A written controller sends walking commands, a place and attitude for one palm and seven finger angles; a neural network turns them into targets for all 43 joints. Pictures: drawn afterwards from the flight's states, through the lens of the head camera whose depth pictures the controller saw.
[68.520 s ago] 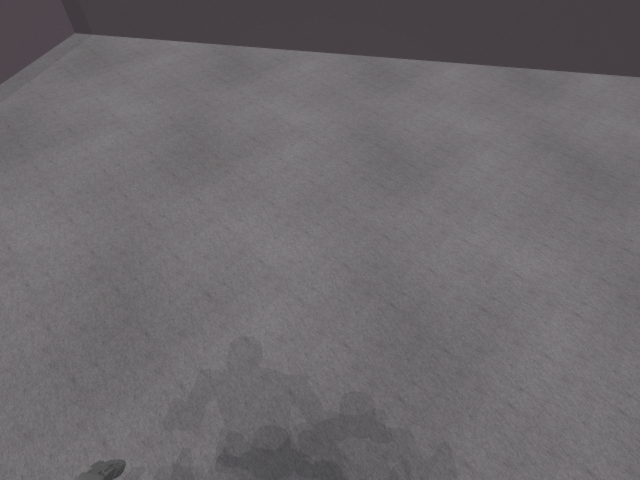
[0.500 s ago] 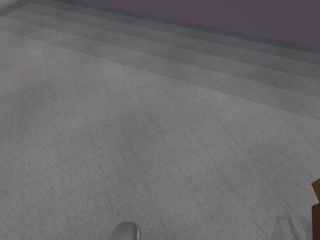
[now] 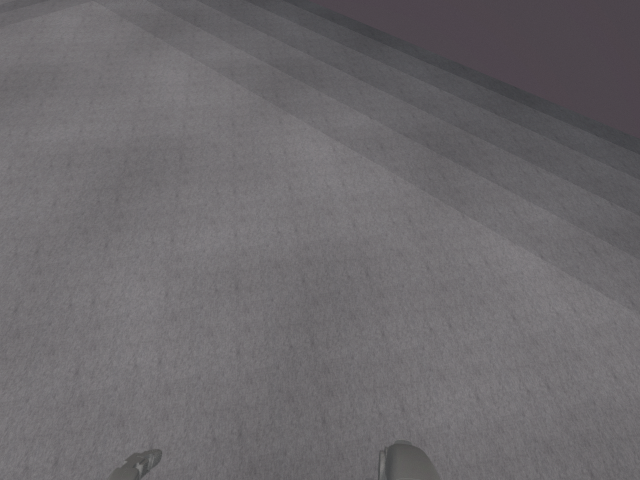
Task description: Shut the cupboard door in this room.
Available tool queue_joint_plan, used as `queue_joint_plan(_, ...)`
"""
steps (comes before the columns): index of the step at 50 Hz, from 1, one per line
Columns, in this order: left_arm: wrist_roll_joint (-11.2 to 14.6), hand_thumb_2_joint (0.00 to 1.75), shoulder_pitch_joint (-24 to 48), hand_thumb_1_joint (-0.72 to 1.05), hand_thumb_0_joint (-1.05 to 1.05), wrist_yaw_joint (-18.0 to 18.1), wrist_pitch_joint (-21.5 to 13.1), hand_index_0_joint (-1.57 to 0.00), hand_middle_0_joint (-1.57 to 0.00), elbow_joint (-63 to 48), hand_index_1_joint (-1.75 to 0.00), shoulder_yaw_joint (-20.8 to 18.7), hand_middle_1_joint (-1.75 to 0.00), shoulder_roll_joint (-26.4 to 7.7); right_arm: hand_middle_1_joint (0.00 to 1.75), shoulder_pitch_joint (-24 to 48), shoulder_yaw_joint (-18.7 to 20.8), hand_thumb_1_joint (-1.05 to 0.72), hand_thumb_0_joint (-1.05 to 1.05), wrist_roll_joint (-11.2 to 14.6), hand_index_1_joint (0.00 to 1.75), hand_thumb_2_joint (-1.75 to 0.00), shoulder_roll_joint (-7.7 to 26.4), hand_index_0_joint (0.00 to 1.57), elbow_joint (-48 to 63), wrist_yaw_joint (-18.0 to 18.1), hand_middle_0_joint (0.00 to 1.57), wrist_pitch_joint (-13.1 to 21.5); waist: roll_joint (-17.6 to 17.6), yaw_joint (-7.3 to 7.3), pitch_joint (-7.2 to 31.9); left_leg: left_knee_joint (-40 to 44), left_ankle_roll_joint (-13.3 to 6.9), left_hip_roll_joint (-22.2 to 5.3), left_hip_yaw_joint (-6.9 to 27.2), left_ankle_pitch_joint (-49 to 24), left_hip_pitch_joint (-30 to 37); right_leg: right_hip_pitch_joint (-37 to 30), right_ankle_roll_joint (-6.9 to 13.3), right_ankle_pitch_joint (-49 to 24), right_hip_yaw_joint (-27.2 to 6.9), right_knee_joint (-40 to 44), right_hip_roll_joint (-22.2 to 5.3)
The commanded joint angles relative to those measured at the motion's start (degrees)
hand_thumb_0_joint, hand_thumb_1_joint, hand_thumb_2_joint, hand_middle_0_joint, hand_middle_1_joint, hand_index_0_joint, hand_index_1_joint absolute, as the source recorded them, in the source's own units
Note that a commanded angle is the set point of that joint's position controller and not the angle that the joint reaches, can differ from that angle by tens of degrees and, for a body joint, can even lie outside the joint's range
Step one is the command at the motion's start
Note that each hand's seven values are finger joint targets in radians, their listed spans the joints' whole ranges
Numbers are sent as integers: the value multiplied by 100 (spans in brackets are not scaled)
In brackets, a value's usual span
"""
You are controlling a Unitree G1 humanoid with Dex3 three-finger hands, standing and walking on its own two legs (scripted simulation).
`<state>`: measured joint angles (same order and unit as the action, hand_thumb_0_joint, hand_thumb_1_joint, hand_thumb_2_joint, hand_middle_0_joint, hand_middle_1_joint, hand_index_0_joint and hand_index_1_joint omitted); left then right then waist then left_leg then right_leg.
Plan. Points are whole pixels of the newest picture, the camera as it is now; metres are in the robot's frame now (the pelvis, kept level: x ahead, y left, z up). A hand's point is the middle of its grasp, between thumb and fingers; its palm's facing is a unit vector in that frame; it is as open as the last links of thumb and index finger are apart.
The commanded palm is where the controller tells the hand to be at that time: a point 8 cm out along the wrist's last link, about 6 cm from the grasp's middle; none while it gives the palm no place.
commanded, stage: turn to face it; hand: left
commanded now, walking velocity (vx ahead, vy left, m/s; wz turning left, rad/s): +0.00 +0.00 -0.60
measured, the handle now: out of the picture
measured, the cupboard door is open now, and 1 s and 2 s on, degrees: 21 21 21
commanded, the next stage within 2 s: none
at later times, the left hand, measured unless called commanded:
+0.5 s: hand (228, 432) +0.21 +0.15 -0.17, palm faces -0.10 -0.97 -0.21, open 7.2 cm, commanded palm none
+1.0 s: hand (271, 339) +0.35 +0.10 -0.17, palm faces -0.46 -0.85 -0.28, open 7.4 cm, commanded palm none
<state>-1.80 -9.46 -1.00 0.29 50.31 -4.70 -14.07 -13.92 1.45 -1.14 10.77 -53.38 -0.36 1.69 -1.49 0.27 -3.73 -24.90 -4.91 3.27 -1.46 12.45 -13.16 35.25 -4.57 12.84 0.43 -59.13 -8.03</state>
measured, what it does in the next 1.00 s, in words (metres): walks ahead, turning right: right foot, then left foot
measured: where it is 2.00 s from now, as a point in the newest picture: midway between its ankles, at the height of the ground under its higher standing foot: outside the picture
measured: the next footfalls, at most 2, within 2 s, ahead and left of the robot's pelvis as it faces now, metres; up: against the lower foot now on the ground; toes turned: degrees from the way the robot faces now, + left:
right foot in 0.20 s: +0.19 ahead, -0.15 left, +0.00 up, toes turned -5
left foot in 0.58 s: +0.21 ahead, +0.09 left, +0.00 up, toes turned -12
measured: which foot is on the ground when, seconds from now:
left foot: down 0.00-0.22, up 0.24-0.56, down 0.58-0.96, up 0.98-1.00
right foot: up 0.00-0.18, down 0.20-0.58, up 0.60-0.94, down 0.96-1.00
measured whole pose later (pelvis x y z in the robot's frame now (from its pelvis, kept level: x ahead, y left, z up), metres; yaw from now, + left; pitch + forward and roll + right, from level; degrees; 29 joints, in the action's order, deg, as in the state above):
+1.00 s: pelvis +0.15 -0.04 -0.02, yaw -29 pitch +1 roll -1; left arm -1.2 -7.9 -1.8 2.3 49.7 -4.1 -14.7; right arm -12.3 2.9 -0.8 14.5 -51.8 0.9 -2.3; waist 2.7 0.1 -5.3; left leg -46.3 3.4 -9.5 -9.2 28.0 -17.0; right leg 16.8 0.7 18.6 4.2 -35.3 -0.1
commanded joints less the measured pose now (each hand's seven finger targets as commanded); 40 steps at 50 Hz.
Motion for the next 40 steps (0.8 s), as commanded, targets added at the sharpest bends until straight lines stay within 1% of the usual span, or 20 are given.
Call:
queue_joint_plan(1, 13, 90, -22, 90, 0, 15, -79, -20, -20, -306, -30, 54, -30, -100, 30, -447, 241, -90, 0, -3, 30, -90, 772, 20, 121, 124, 20, 130, 563, 60, 245, 1098, -662, -1446, 1087, -1442, 442, -224, 17, -410, 77, 925, 121)
queue_joint_plan(5, 37, 90, 88, 90, 0, 78, -115, -20, -20, -132, -30, 200, -30, 42, 30, -723, 181, -90, 0, -25, 30, -90, 594, 20, -242, 208, 20, 123, 805, 105, 256, 524, -431, -1474, 583, -3095, 756, -1107, 279, -476, 236, 2075, 478)
queue_joint_plan(8, 47, 90, -562, 90, 0, 94, -134, -20, -20, 117, -30, 141, -30, -121, 30, -634, 165, -90, 0, 4, 30, -90, 602, 20, -344, 241, 20, 53, 534, -214, 268, -216, -56, -1376, 265, -2369, 342, -2524, 414, -1028, 188, 3119, 583)
queue_joint_plan(9, 26, 90, -953, 90, 0, 111, -180, -20, -20, 224, -30, 67, -30, -420, 30, -664, 174, -90, 0, 42, 30, -90, 521, 20, -340, 218, 20, 51, 13, -353, 403, -841, 135, -1124, 120, -1651, -79, -3200, 515, -2217, -266, 3223, 337)
queue_joint_plan(10, 2, 90, -1242, 90, 0, 143, -208, -20, -20, 321, -30, -5, -30, -695, 30, -810, 179, -90, 0, 68, 30, -90, 389, 20, -277, 199, 20, 45, -702, -368, 565, -1900, 362, -532, -236, 72, -930, -3865, 1047, -3762, -1396, 3242, -596)
queue_joint_plan(11, 53, 90, -1536, 90, 0, 160, -230, -20, -20, 399, -30, -49, -30, -906, 30, -849, 179, -90, 0, 89, 30, -90, 318, 20, -193, 229, 20, -22, -1298, -389, 923, -3267, 575, -134, -414, 2500, -1311, -4056, 1826, -4543, -2426, 3737, -1530)
queue_joint_plan(12, 82, 90, -1250, 90, 0, 208, -216, -20, -20, 341, -30, -55, -30, -801, 30, -792, 164, -90, 0, 61, 30, -90, 426, 20, -206, 271, 20, -85, -1505, -266, 1148, -3736, 610, -370, 171, 2492, -1463, -3931, 2004, -4331, -2606, 3890, -1404)
queue_joint_plan(13, 80, 90, -915, 90, 0, 246, -154, -20, -20, 247, -30, -66, -30, -683, 30, -517, 185, -90, 0, 88, 30, -90, 509, 20, -155, 273, 20, -112, -1131, -242, 973, -4002, 657, -470, 251, 2191, -1626, -3718, 2021, -3891, -2458, 3959, -1244)
queue_joint_plan(15, 71, 90, -495, 90, 0, 279, -76, -20, -20, 115, -30, -80, -30, -523, 30, -249, 166, -90, 0, 77, 30, -90, 382, 20, -152, 235, 20, -201, -201, -86, 832, -3925, 715, -631, 238, 1578, -1433, -3006, 1769, -3091, -1669, 3984, -788)
queue_joint_plan(16, 66, 90, -372, 90, 0, 265, -70, -20, -20, 96, -30, -81, -30, -498, 30, -280, 163, -90, 0, 52, 30, -90, 289, 20, -145, 216, 20, -269, -306, 13, 775, -3860, 742, -635, 180, 1370, -1318, -2656, 1651, -2687, -1461, 4081, -657)
queue_joint_plan(19, 12, 90, -270, 90, 0, 246, -46, -20, -20, 29, -30, -145, -30, -459, 30, -263, 196, -90, 0, 11, 30, -90, 225, 20, -18, 196, 20, -335, -360, 55, 718, -3204, 788, -603, 122, 1150, -1174, -2288, 1534, -1806, -1489, 4179, -442)
queue_joint_plan(23, 4, 90, -290, 90, 0, 183, 38, -20, -20, -47, -30, -220, -30, -659, 30, -24, 215, -90, 0, 38, 30, -90, 334, 20, 238, 205, 20, -299, -626, -46, 760, -2081, 780, -461, 89, 1176, -941, -2288, 1533, -1227, -1887, 4099, -323)
queue_joint_plan(26, 47, 90, -88, 90, 0, 155, 114, -20, -20, -139, -30, -256, -30, -709, 30, -315, 214, -90, 0, 74, 30, -90, 426, 20, 245, 253, 20, -213, -643, 141, 798, -670, 755, -360, 81, 448, 97, -1744, 1237, -926, -1946, 3716, -93)
queue_joint_plan(27, 80, 90, 29, 90, 0, 140, 139, -20, -20, -208, -30, -224, -30, -607, 30, -508, 231, -90, 0, 69, 30, -90, 577, 20, 217, 274, 20, -161, -418, 279, 805, 3, 720, -525, 140, 161, 792, -1184, 1002, -448, -1776, 3471, 146)
queue_joint_plan(28, 131, 90, -52, 90, 0, 105, 163, -20, -20, -311, -30, -167, -30, -322, 30, -518, 290, -90, 0, 7, 30, -90, 996, 20, 270, 297, 20, -103, 735, 262, 729, 726, 411, -1500, 1164, 316, 1202, -390, 714, 543, -1244, 2688, 824)
queue_joint_plan(29, 134, 90, -74, 90, 0, 45, 162, -20, -20, -425, -30, -118, -30, -195, 30, -455, 371, -90, 0, -35, 30, -90, 1415, 20, 444, 298, 20, -143, 1888, 259, 519, 1172, -165, -2763, 2299, 97, 900, -61, 421, 1941, -340, 1362, 1238)
queue_joint_plan(30, 59, 90, 67, 90, 0, 15, 204, -20, -20, -442, -30, -164, -30, -431, 30, -242, 352, -90, 0, -77, 30, -90, 1425, 20, 511, 301, 20, -155, 1510, 252, 291, 1254, -514, -3032, 2297, 61, 288, -179, 343, 2012, -306, 386, 971)
queue_joint_plan(32, 34, 90, -96, 90, 0, -66, 261, -20, -20, -283, -30, -249, -30, -496, 30, 312, 275, -90, 0, -90, 30, -90, 1192, 20, 682, 317, 20, -154, 1115, -66, 144, 999, -427, -2519, 1402, -781, 52, -237, 226, 1504, -277, -608, 781)
queue_joint_plan(34, 53, 90, -200, 90, 0, -127, 298, -20, -20, -238, -30, -208, -30, -396, 30, 541, 232, -90, 0, -66, 30, -90, 1086, 20, 757, 321, 20, -150, 1092, -156, 162, 762, -297, -2187, 570, -1393, 211, -301, 144, 1230, -66, -577, 660)
queue_joint_plan(40, 68, 90, 278, 90, 0, -149, 283, -20, -20, -484, -30, -80, -30, -242, 30, -109, 338, -90, 0, -65, 30, -90, 1224, 20, 489, 270, 20, -164, 1275, 182, 463, 264, -264, -2242, -140, -2807, 1068, -667, 151, 1094, 353, 858, 653)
